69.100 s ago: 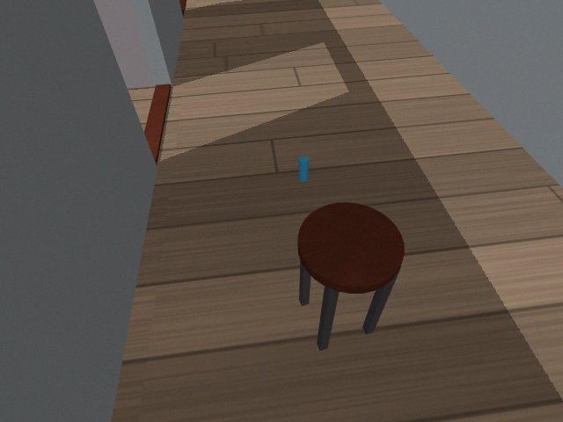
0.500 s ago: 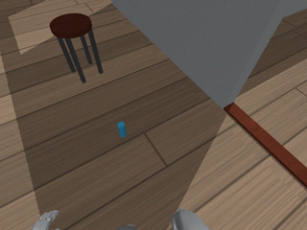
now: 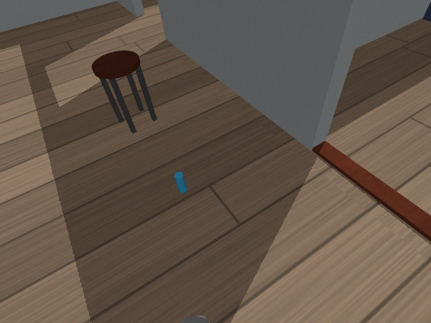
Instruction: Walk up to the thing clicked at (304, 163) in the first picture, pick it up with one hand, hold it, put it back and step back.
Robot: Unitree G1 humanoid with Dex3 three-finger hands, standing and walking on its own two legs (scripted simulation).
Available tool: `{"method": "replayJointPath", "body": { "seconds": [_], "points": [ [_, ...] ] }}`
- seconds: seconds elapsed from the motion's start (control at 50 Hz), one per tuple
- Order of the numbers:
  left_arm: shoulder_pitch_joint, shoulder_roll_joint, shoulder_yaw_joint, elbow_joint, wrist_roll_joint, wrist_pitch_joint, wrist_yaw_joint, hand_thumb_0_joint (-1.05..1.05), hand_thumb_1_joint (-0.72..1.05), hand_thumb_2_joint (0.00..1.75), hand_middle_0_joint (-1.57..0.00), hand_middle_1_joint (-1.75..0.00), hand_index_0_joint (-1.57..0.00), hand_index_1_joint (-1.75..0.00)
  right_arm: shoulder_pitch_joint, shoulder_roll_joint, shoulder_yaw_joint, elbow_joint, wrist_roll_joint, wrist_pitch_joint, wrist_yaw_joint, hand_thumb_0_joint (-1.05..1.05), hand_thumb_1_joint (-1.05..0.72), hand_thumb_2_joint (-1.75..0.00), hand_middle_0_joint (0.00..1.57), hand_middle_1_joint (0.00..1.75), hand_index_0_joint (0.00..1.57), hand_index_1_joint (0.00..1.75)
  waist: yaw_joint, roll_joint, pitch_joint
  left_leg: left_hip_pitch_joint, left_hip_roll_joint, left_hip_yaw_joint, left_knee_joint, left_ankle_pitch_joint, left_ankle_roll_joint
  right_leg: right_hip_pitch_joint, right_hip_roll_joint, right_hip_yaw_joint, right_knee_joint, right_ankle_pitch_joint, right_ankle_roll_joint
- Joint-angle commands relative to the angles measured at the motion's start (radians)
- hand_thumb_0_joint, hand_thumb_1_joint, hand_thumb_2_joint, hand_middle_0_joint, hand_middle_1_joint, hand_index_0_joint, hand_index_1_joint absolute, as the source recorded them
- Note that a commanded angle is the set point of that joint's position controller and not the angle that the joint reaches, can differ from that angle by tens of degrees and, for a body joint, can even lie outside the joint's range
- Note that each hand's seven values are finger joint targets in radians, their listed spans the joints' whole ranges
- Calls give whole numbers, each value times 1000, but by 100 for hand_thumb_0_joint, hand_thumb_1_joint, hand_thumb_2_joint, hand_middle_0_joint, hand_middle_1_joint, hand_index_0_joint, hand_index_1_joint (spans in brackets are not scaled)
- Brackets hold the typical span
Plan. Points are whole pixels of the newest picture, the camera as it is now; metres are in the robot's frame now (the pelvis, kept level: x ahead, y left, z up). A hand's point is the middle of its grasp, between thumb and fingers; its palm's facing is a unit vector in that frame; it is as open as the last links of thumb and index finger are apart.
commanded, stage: step back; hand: left
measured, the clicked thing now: (180, 182) +0.95 +0.30 -0.70
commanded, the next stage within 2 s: stand in 0.94 s
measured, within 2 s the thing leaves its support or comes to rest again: neither
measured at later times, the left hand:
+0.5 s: hand out of the picture +0.06 +0.25 -0.14, palm faces +0.09 -0.92 -0.39, open 7.4 cm
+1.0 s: hand out of the picture +0.12 +0.28 -0.14, palm faces +0.07 -0.93 -0.35, open 7.4 cm
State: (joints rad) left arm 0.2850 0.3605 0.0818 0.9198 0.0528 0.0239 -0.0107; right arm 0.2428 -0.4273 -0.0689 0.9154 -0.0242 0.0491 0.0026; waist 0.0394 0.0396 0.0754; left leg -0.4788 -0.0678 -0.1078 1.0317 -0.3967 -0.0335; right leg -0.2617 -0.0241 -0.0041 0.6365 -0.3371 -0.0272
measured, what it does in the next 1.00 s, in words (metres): steps on the spot: left foot, then right foot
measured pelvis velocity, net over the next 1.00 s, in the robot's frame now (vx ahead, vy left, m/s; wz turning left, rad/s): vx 0.05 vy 0.01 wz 0.06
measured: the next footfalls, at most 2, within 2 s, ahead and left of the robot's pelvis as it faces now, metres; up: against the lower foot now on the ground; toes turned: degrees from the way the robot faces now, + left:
left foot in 0.12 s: +0.03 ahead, +0.14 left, +0.00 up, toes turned +2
right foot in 0.38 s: +0.09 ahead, -0.12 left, +0.00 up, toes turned +1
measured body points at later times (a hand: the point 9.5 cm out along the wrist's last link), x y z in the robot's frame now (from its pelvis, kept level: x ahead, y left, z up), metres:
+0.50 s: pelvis +0.01 -0.02 +0.00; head +0.01 -0.03 +0.45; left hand +0.05 +0.30 -0.11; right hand +0.08 -0.33 -0.13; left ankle +0.00 +0.13 -0.70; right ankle +0.05 -0.12 -0.73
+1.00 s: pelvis +0.05 +0.01 +0.01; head +0.07 +0.02 +0.46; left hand +0.12 +0.33 -0.12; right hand +0.19 -0.26 -0.12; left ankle +0.07 +0.14 -0.73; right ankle +0.05 -0.12 -0.73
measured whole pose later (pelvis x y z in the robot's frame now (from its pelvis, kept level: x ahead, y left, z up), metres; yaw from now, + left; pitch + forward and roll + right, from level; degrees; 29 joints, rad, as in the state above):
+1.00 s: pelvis +0.05 +0.01 +0.01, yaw +4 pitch -2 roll +0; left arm 0.10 0.36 0.02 1.08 0.00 -0.02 0.00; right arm 0.03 -0.32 -0.01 1.08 -0.01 -0.01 0.02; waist 0.02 0.00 0.08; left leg -0.23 0.03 0.03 0.51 -0.23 0.00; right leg -0.17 -0.03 -0.03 0.49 -0.28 0.02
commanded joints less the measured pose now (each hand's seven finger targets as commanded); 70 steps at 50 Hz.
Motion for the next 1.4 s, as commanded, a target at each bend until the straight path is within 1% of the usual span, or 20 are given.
{"method": "replayJointPath", "body": {
  "seconds": [0.0,0.08,0.1,0.12,0.14,0.18,0.28,0.34,0.36,0.38,0.4,0.42,0.48,0.58,0.64,0.66,0.7,0.82,0.94,1.38],
  "points": [
    [-64,320,85,-98,3,-52,21,0,90,90,-20,-30,-20,-30,-108,-164,-37,-84,-16,-46,9,0,-90,-90,20,30,20,30,37,-245,19,-16,69,42,-268,-111,3,39,-249,322,-341,-452,-150],
    [-80,283,54,-89,-9,-30,9,0,90,90,-20,-30,-20,-30,20,-141,-46,3,-9,-73,9,0,-90,-90,20,30,20,30,-28,-160,-30,344,19,140,-634,29,50,-89,-171,159,-208,-306,-105],
    [-71,229,36,-92,-7,-26,7,0,90,90,-20,-30,-20,-30,83,-159,-60,24,-18,-83,3,0,-90,-90,20,30,20,30,-59,-54,-63,478,68,32,-683,-19,70,-194,-130,101,-64,-285,-77],
    [-117,171,20,-111,-29,-31,1,0,90,90,-20,-30,-20,-30,94,-258,-78,17,-24,-88,0,0,-90,-90,20,30,20,30,-76,178,-46,459,299,-416,-802,-408,176,-387,11,-14,159,-267,4],
    [-196,269,54,-102,-24,-33,7,0,90,90,-20,-30,-20,-30,91,-332,-93,3,-18,-87,3,0,-90,-90,20,30,20,30,-107,124,63,244,423,-571,-885,-589,292,-367,-11,38,296,-256,1],
    [-130,241,46,-73,-36,-44,-1,0,90,90,-20,-30,-20,-30,-7,-245,-65,-20,-17,-105,-2,0,-90,-90,20,30,20,30,-38,17,78,268,347,-402,-824,-346,263,-345,-33,103,330,-117,-6],
    [-79,224,51,-42,-29,-56,-18,0,90,90,-20,-30,-20,-30,-31,-237,-68,-32,-19,-97,4,0,-90,-90,20,30,20,30,-48,150,12,168,292,-191,-753,-198,218,-103,-3,-13,96,-106,9],
    [18,203,56,15,-23,-72,1,0,90,90,-20,-30,-20,-30,-69,-159,-38,-35,-10,-71,4,0,-90,-90,20,30,20,30,22,52,-33,8,195,-41,-521,-136,143,201,58,-56,-163,38,1],
    [35,230,64,17,-13,-82,12,0,90,90,-20,-30,-20,-30,-23,-88,-14,-40,-2,-68,0,0,-90,-90,20,30,20,30,24,-75,-53,-76,132,10,-348,-112,108,286,-27,108,-245,-52,-14],
    [47,327,82,-1,-1,-91,20,0,90,90,-20,-30,-20,-30,-36,-50,-1,-67,0,-69,-4,0,-90,-90,20,30,20,30,38,-259,-47,-222,-10,48,-124,-175,61,267,-285,532,-407,-270,-106],
    [-16,369,87,-27,-5,-89,19,0,90,90,-20,-30,-20,-30,-51,-140,-29,-50,-6,-63,-19,0,-90,-90,20,30,20,30,30,-153,8,-133,54,-55,-50,-201,58,60,-408,639,-439,-394,-197],
    [-53,349,84,-40,-16,-93,19,0,90,90,-20,-30,-20,-30,-15,-172,-37,-29,1,-67,-19,0,-90,-90,20,30,20,30,6,-91,35,-113,77,-71,-22,-152,58,34,-388,588,-419,-373,-225],
    [-120,286,60,-41,-22,-104,24,0,90,90,-20,-30,-20,-30,36,-147,-31,18,0,-71,-9,0,-90,-90,20,30,20,30,-31,-116,2,-2,102,-41,-92,-30,46,-2,-257,310,-344,-91,-151],
    [-145,269,40,-27,-30,-96,25,0,90,90,-20,-30,-20,-30,-2,-112,-24,32,-5,-66,-2,0,-90,-90,20,30,20,30,-22,-182,-34,145,98,99,-330,1,36,-25,-227,163,-234,269,-129],
    [-153,247,17,-25,-44,-79,27,0,90,90,-20,-30,-20,-30,-6,-107,-22,54,-6,-75,-11,0,-90,-90,20,30,20,30,-54,-145,-86,297,81,125,-549,220,52,-43,-185,107,-93,446,-81],
    [-139,216,5,-30,-48,-75,27,0,90,90,-20,-30,-20,-30,-17,-137,-30,54,-11,-81,-16,0,-90,-90,20,30,20,30,-50,-81,-121,346,142,44,-568,343,76,-56,-157,90,-41,445,-44],
    [-126,208,5,4,-67,-62,29,0,90,90,-20,-30,-20,-30,-135,-208,-31,31,6,-82,-13,0,-90,-90,20,30,20,30,-7,62,-145,205,303,-139,-595,312,188,44,-13,4,14,36,11],
    [-161,242,0,67,-51,-75,29,0,90,90,-20,-30,-20,-30,-197,-136,2,88,13,-71,-12,0,-90,-90,20,30,20,30,-26,15,-131,249,199,7,-557,337,76,81,-113,97,-156,276,-23],
    [-202,188,-34,112,-54,-71,21,0,90,90,-20,-30,-20,-30,-200,-143,13,132,16,-88,-4,0,-90,-90,20,30,20,30,-38,-28,-171,366,216,7,-631,497,73,142,-99,65,-219,361,7],
    [-244,211,-48,161,-42,-72,16,0,90,90,-20,-30,-20,-30,-241,-122,15,175,15,-89,2,0,-90,-90,20,30,20,30,-39,-33,-136,393,206,33,-762,369,46,172,-123,66,-369,254,20]
  ]
}}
